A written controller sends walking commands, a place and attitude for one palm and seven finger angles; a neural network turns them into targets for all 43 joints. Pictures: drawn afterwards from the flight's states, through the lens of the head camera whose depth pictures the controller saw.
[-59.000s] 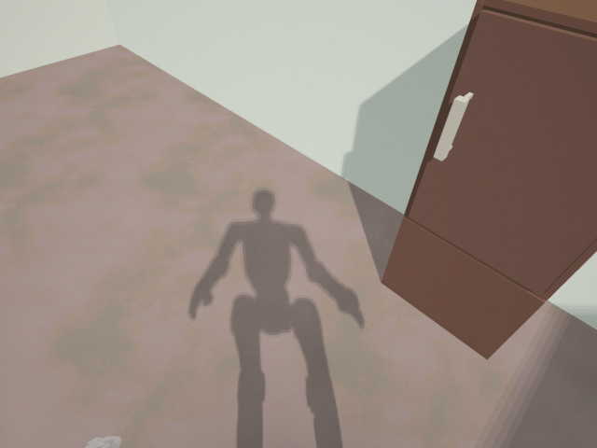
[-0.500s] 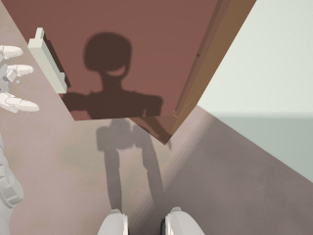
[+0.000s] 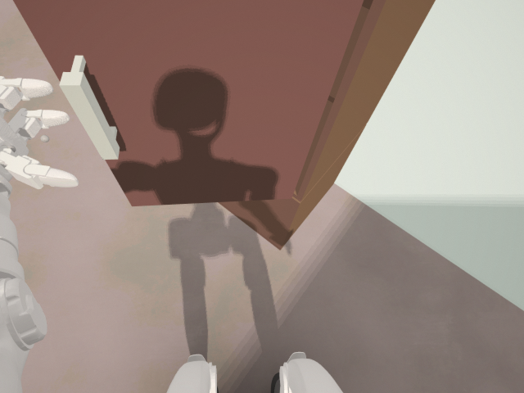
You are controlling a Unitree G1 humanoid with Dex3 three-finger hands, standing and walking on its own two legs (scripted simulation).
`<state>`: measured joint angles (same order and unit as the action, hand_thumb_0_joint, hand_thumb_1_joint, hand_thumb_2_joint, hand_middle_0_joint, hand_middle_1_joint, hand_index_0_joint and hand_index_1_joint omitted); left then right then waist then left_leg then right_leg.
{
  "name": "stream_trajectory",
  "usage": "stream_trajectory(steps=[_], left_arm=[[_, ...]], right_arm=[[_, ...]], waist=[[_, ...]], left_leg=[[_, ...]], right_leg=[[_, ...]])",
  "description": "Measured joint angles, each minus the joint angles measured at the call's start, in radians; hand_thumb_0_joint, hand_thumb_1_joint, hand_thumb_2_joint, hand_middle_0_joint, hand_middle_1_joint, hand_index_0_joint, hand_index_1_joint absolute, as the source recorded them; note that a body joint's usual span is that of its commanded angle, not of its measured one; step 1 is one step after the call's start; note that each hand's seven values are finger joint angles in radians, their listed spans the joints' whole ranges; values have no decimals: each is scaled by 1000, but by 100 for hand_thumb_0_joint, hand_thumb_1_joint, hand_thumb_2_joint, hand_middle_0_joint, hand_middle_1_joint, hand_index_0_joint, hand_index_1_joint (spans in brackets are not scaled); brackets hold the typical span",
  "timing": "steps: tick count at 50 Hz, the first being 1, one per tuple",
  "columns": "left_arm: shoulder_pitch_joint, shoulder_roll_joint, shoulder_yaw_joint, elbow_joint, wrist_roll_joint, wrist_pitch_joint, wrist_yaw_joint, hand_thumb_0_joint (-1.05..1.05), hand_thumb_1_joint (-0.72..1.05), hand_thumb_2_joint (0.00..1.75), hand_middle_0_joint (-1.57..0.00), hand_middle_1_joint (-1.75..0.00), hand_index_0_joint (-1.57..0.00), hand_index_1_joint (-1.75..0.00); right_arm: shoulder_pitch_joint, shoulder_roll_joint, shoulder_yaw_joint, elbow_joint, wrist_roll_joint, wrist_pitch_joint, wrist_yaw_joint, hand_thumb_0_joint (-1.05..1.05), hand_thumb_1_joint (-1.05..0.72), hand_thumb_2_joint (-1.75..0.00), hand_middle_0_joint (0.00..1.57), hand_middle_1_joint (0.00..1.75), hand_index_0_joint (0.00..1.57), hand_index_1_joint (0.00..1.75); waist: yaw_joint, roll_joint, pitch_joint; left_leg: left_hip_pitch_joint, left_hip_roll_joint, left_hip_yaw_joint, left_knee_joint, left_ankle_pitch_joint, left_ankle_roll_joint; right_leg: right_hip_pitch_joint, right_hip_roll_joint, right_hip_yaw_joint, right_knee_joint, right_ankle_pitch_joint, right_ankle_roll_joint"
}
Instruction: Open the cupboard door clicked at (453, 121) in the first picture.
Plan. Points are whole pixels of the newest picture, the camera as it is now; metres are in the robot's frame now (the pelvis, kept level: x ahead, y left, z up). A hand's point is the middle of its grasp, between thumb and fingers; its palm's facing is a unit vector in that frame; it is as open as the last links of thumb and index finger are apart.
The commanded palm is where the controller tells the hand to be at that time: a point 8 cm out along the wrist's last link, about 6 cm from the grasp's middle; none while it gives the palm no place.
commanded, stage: move the hooked fingers beside the handle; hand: left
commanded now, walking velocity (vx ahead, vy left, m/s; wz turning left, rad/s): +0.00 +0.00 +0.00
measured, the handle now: (96, 111) +0.52 +0.24 +0.07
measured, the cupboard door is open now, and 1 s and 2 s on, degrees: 44 44 44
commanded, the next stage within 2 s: slide the fingers in behind the handle in 0.38 s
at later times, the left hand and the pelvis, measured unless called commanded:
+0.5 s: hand (43, 139) +0.46 +0.30 +0.08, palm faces +0.08 -1.00 -0.02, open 14.0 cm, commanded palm +0.44 +0.34 +0.07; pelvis -0.01 +0.00 +0.00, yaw +0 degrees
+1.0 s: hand (67, 137) +0.47 +0.27 +0.07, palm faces +0.05 -1.00 +0.00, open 13.9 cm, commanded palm +0.44 +0.31 +0.07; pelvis +0.01 +0.01 +0.00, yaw +0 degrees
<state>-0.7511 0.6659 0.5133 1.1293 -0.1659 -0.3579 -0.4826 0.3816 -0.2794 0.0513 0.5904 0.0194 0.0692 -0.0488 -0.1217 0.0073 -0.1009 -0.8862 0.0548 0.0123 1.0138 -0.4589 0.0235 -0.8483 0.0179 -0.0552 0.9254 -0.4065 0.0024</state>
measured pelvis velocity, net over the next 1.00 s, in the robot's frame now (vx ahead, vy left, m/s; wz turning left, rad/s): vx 0.01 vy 0.01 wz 0.00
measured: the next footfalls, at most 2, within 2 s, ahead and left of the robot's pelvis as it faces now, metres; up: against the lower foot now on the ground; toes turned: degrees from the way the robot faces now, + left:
none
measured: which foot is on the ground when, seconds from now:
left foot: down 0.00-1.00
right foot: down 0.00-1.00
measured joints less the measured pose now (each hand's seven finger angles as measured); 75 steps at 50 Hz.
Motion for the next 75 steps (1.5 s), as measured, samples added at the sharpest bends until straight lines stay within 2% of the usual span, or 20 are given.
stream_trajectory(steps=[6, 10, 14, 21, 26, 30, 34, 39, 44, 57, 63, 68, 75], left_arm=[[-27, 1, -14, 45, -1, 14, -5, -1, -50, 30, -30, -120, -30, -120], [-41, 10, 24, 28, 21, -10, 12, -1, -50, 30, -30, -120, -31, -120], [-40, 29, 37, 19, 22, -17, 8, -1, -50, 30, -30, -120, -30, -120], [-41, 63, 33, 73, 14, 33, -26, -1, -50, 31, -30, -120, -31, -120], [-42, 72, 45, 62, 14, 6, -23, -1, -50, 31, -30, -120, -30, -120], [-53, 57, 25, 46, -3, -12, -34, -1, -50, 30, -30, -120, -30, -120], [-64, 31, -1, 42, -6, 12, -39, -1, -50, 30, -30, -120, -30, -120], [-41, -7, -2, 1, 6, 24, 8, -1, -50, 30, -30, -120, -31, -121], [-2, -51, -25, -54, 5, 11, 59, -1, -50, 31, -30, -120, -31, -122], [23, -135, -88, -78, -8, 9, 103, -1, -50, 30, -30, -120, -30, -121], [12, -146, -81, -58, 20, 4, 143, -1, -50, 30, -30, -120, -30, -120], [13, -152, -74, -68, 16, -32, 155, -1, -50, 30, -30, -120, -30, -120], [-27, -136, -96, -27, 24, -6, 153, -1, -50, 30, -30, -120, -30, -120]], right_arm=[[-6, -12, 3, 4, 3, -5, -10, 0, -90, -90, 20, 30, 20, 30], [-17, -12, 0, 5, -3, -15, -12, 0, -90, -90, 20, 30, 20, 30], [-15, -11, -3, 3, -3, -16, -9, 0, -90, -90, 20, 30, 20, 30], [3, -14, 6, -9, 5, -8, -11, 0, -90, -90, 20, 30, 20, 30], [3, -11, 6, -7, 0, -14, -10, 0, -90, -90, 20, 30, 20, 30], [0, -10, 4, 8, -1, -13, -8, 0, -90, -90, 20, 30, 20, 30], [-4, -10, 5, 14, -1, -11, -9, 0, -90, -90, 20, 30, 20, 30], [-5, -3, 1, 3, -5, -13, -5, 0, -90, -90, 20, 30, 20, 30], [1, 8, -3, 3, -9, -11, 7, 0, -90, -90, 20, 30, 20, 30], [-8, 20, -5, 8, -5, -3, 17, 0, -90, -90, 20, 30, 20, 30], [-21, 18, -6, -5, -7, -7, 17, 0, -90, -90, 20, 30, 20, 30], [-21, 16, -8, 4, -7, -9, 16, 0, -90, -90, 20, 30, 20, 30], [-16, 10, -9, 17, -4, -10, 9, 0, -90, -90, 20, 30, 20, 30]], waist=[[-4, -1, 8], [-17, -9, 11], [-24, -9, 10], [-22, 0, 5], [-19, -5, 11], [-14, -7, 11], [-14, -6, 9], [-18, -6, 3], [-8, -2, -4], [4, 8, -18], [-3, 4, -8], [0, 0, -3], [-9, 2, 2]], left_leg=[[-15, -3, -5, 4, 7, -2], [-39, 2, -6, 18, 6, -6], [-39, 8, -4, 21, 3, -8], [-32, 9, -1, 12, 4, -6], [-51, 9, -3, 24, 1, -4], [-62, 6, -7, 34, -3, -2], [-65, 2, -9, 35, -5, 2], [-57, 0, -3, 28, -7, 6], [-35, -2, 1, 17, -10, 8], [19, -9, 3, -9, -9, 8], [13, -9, 7, -6, -4, 3], [10, -5, 8, -2, -4, -2], [-2, -4, -5, 2, 2, -10]], right_leg=[[-16, -3, -5, 9, 2, -3], [-40, 1, -6, 24, 2, -7], [-42, 7, -3, 25, 1, -9], [-36, 9, 0, 14, 4, -7], [-53, 9, -1, 23, 3, -5], [-59, 7, -5, 29, 0, -3], [-58, 2, -7, 26, -2, 1], [-52, 0, 0, 17, -1, 6], [-30, -1, 3, 4, -2, 10], [21, -7, 6, -12, -7, 10], [7, -8, 9, 4, -9, 5], [0, -3, 10, 15, -10, -1], [-10, -2, -2, 21, -10, -9]])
